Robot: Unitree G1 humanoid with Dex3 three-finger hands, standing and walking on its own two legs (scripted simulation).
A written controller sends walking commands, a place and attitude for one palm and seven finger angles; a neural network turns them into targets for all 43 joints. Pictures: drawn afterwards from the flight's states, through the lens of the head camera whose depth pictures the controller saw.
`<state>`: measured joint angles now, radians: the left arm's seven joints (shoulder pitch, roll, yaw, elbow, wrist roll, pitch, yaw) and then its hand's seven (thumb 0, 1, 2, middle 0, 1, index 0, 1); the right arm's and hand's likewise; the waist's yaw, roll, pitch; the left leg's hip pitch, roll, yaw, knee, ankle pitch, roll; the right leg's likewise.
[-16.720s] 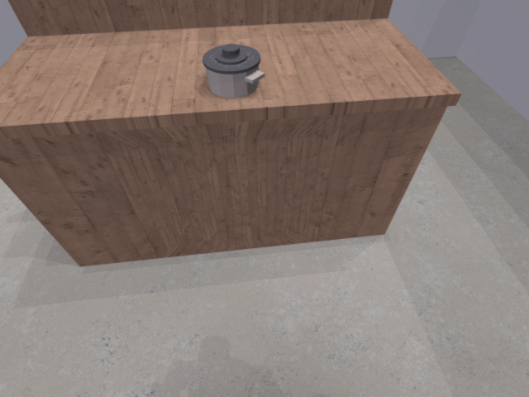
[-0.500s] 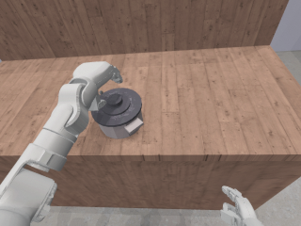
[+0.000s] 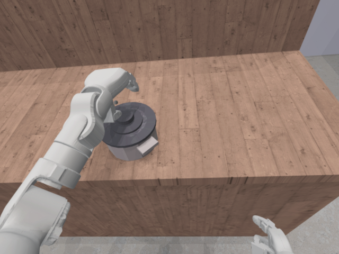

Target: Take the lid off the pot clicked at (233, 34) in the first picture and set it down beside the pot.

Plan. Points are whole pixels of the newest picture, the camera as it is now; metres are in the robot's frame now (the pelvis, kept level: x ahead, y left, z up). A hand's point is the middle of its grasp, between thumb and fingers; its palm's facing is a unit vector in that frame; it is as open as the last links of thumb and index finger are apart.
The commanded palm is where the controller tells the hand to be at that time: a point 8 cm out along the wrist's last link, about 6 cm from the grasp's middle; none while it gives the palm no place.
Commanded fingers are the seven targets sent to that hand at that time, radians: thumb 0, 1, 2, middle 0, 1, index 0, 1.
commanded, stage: move the open hand above the knob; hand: left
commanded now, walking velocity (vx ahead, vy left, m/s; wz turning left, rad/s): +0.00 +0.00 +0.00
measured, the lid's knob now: (124, 116) +0.44 +0.14 +0.09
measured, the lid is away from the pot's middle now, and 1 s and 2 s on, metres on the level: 0.00 0.00 0.00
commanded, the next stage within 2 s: lower the open fingers around the knob in 0.30 s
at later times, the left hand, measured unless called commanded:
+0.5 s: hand (117, 103) +0.42 +0.14 +0.15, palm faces -0.21 -0.06 -0.98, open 10.0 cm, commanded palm +0.40 +0.15 +0.21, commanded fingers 0.00 -0.32 1.50 -0.85 -0.08 -0.85 -0.08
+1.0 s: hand (122, 115) +0.42 +0.13 +0.11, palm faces -0.26 -0.07 -0.96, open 10.0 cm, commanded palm +0.39 +0.15 +0.18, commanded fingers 0.00 -0.32 1.50 -0.85 -0.08 -0.85 -0.08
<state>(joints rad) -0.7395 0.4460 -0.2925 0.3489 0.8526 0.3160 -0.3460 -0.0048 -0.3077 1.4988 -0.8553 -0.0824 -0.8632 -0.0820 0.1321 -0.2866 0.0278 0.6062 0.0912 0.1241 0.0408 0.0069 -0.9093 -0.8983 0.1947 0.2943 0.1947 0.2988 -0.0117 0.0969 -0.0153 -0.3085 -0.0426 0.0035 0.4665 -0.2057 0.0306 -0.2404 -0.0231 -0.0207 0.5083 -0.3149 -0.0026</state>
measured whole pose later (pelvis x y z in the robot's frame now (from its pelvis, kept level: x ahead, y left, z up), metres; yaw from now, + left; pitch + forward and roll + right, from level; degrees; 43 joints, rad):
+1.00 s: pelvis +0.00 +0.00 +0.00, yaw +0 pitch +3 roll +1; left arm -0.69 0.40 -0.31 0.43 0.86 0.32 -0.31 0.00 -0.31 1.50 -0.85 -0.08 -0.86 -0.08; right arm 0.12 -0.27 0.04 0.60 0.09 0.14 0.03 0.01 -0.91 -0.90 0.20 0.29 0.20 0.30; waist -0.02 0.09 -0.02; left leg -0.32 -0.03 0.00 0.47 -0.22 0.03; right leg -0.25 -0.01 -0.02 0.51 -0.32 -0.01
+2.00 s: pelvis +0.00 +0.00 +0.00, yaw +0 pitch +3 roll +0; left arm -0.69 0.40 -0.35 0.43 0.86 0.33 -0.30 0.00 0.06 1.13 -0.67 -0.75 -0.69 -0.75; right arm 0.10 -0.27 0.04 0.61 0.10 0.15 0.03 0.01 -0.91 -0.90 0.20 0.29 0.20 0.30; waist -0.01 0.09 -0.02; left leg -0.33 -0.04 -0.01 0.49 -0.21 0.03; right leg -0.25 -0.02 -0.03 0.51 -0.31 0.00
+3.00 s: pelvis +0.00 +0.00 +0.00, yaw +0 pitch +3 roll +0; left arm -0.69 0.41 -0.33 0.44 0.86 0.32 -0.31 0.01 0.14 0.98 -0.80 -0.93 -0.66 -0.82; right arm 0.11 -0.27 0.04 0.61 0.10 0.14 0.01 0.01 -0.91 -0.90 0.20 0.29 0.20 0.30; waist -0.01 0.08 -0.02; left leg -0.32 -0.03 0.00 0.48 -0.21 0.03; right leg -0.24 -0.01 -0.02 0.50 -0.31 -0.01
